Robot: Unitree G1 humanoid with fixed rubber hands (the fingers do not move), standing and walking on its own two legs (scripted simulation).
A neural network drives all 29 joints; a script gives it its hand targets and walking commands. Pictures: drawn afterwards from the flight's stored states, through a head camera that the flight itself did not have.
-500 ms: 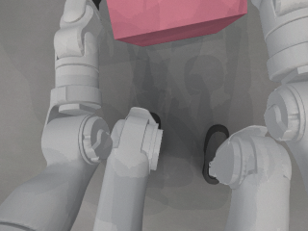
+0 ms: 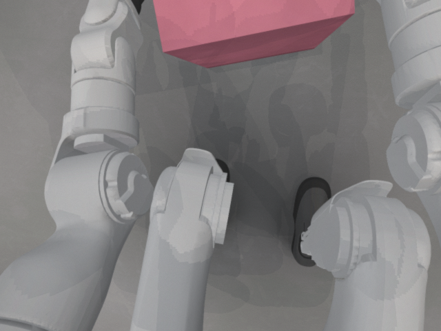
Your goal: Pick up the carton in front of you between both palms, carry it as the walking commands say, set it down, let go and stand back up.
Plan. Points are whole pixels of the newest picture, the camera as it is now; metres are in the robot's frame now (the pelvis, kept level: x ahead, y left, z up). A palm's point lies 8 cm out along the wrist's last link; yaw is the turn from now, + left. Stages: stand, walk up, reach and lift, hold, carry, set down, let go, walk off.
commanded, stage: set down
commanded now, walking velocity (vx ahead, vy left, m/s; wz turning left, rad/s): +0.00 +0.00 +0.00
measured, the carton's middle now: out of the picture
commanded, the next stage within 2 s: let go in 1.76 s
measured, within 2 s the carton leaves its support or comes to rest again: neither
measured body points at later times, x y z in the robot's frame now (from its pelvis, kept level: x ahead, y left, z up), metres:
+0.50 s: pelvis +0.00 -0.01 +0.00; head +0.38 +0.00 +0.22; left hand +0.53 +0.23 -0.18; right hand +0.61 -0.08 -0.18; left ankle +0.11 +0.13 -0.33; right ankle +0.10 -0.10 -0.33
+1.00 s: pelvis +0.00 +0.01 +0.04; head +0.37 +0.03 +0.30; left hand +0.54 +0.26 -0.09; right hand +0.64 -0.10 -0.08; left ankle +0.11 +0.13 -0.33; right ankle +0.10 -0.10 -0.33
